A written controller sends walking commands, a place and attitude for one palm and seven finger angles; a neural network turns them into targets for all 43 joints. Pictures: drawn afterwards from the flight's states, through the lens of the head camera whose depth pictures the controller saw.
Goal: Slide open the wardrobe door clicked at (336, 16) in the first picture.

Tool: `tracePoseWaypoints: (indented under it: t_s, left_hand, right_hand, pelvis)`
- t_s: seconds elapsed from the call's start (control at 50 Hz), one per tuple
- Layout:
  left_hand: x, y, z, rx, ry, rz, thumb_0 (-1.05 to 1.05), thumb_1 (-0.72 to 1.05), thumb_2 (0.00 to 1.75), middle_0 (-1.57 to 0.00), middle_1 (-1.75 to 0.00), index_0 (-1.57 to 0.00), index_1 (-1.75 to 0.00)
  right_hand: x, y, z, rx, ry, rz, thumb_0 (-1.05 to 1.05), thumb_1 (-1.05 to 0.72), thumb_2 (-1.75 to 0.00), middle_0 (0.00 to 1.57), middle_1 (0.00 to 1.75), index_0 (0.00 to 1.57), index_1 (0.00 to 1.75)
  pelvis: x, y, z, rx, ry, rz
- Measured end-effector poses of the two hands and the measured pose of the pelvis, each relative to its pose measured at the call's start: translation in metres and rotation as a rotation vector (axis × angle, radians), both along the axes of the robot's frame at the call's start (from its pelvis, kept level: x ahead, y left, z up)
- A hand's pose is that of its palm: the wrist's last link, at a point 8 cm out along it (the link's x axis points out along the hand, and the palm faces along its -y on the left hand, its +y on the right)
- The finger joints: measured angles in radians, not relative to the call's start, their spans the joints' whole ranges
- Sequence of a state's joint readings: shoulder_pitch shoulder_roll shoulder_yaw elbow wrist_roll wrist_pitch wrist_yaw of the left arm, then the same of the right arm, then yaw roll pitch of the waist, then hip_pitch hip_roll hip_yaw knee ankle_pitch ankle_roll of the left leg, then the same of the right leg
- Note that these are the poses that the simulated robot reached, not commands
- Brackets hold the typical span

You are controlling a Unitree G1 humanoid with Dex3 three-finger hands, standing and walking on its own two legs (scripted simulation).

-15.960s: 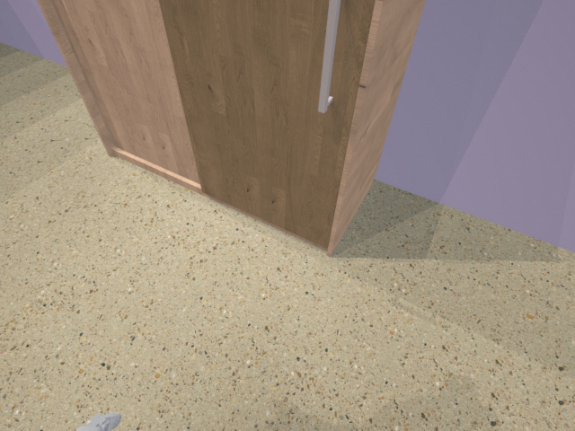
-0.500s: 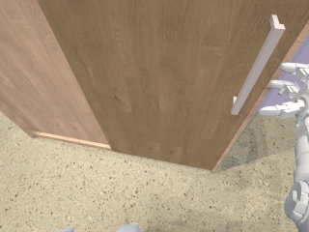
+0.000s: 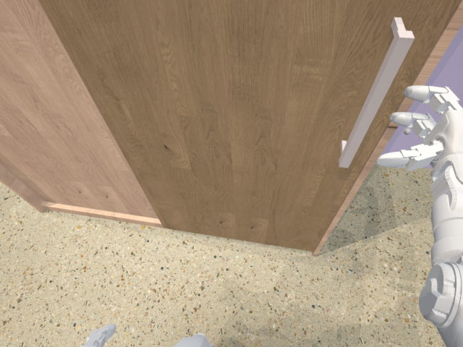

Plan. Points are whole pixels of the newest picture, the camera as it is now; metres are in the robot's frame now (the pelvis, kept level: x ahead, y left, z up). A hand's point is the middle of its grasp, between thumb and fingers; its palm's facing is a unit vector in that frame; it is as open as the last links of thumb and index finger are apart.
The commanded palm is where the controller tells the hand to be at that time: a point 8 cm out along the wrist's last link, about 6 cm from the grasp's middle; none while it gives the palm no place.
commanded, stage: move the hooked fingers beside the handle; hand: right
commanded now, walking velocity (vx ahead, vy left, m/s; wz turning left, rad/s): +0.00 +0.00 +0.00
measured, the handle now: (366, 106) +0.53 -0.17 +0.12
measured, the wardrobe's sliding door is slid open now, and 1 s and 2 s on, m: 0.00 0.00 0.00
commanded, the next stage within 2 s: feel for the door with the fingertips in 0.04 s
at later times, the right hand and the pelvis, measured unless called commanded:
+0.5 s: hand (382, 130) +0.47 -0.19 +0.12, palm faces +0.05 +1.00 +0.00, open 14.0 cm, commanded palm +0.44 -0.24 +0.12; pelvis +0.00 +0.00 +0.00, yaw +0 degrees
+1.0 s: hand (381, 120) +0.49 -0.19 +0.13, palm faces +0.07 +1.00 +0.00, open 14.0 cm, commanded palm +0.47 -0.24 +0.12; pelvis -0.01 +0.01 +0.00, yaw +0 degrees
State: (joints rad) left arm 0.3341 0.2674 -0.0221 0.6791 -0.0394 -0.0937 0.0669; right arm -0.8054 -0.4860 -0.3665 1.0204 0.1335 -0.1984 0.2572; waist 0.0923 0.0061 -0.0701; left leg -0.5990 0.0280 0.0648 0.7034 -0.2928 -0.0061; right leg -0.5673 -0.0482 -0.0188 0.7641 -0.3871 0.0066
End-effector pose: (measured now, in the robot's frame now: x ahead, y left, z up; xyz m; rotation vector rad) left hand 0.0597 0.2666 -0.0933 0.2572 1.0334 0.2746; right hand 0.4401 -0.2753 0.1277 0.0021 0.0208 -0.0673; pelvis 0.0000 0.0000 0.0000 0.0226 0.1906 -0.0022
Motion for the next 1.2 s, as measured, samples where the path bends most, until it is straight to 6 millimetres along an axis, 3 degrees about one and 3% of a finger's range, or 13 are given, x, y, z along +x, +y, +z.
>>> tracePoseWaypoints:
  t_s: [0.24, 0.56, 0.72, 0.84, 1.0, 1.2]
  left_hand:
    - [-0.015, 0.000, -0.004, -0.013, 0.041, 0.026, 0.01, 0.90, 0.90, -0.20, -0.30, -0.20, -0.30]
    - [-0.009, 0.000, -0.004, -0.032, 0.003, 0.025, 0.01, 0.90, 0.90, -0.20, -0.30, -0.20, -0.30]
    - [-0.012, 0.001, -0.006, -0.040, -0.002, 0.026, 0.01, 0.90, 0.90, -0.20, -0.30, -0.20, -0.30]
    - [-0.023, 0.007, -0.007, -0.024, 0.033, 0.023, 0.01, 0.90, 0.90, -0.20, -0.30, -0.20, -0.30]
    - [-0.044, 0.013, -0.008, -0.002, 0.090, 0.038, 0.01, 0.90, 0.90, -0.20, -0.30, -0.20, -0.30]
    - [-0.066, 0.009, -0.010, -0.004, 0.143, 0.058, 0.01, 0.90, 0.90, -0.20, -0.30, -0.20, -0.30]
  right_hand:
    - [-0.001, 0.000, 0.000, -0.009, 0.007, -0.001, -0.02, 0.50, -0.30, 0.30, 1.20, 0.30, 1.20]
    - [0.003, 0.042, -0.002, -0.005, 0.004, 0.007, -0.02, 0.50, -0.30, 0.30, 1.20, 0.30, 1.20]
    - [0.003, 0.037, 0.003, -0.015, 0.008, -0.020, -0.02, 0.50, -0.30, 0.30, 1.20, 0.30, 1.20]
    - [0.007, 0.031, 0.007, -0.026, 0.005, -0.014, -0.02, 0.50, -0.30, 0.30, 1.20, 0.30, 1.20]
    - [0.021, 0.038, 0.003, -0.003, 0.019, 0.001, -0.02, 0.50, -0.30, 0.30, 1.20, 0.30, 1.20]
    - [0.028, 0.033, 0.001, -0.022, 0.010, -0.002, -0.02, 0.50, -0.30, 0.36, 1.24, 0.37, 1.26]
  pelvis:
    - [0.003, 0.001, 0.001, 0.000, -0.003, 0.003]
    - [0.002, 0.003, 0.002, -0.005, -0.015, 0.008]
    - [-0.002, 0.007, 0.002, -0.009, -0.020, 0.010]
    - [-0.007, 0.009, 0.000, -0.007, -0.008, 0.001]
    - [-0.010, 0.008, -0.003, -0.007, 0.021, 0.002]
    - [-0.011, 0.006, -0.006, -0.002, 0.045, 0.004]
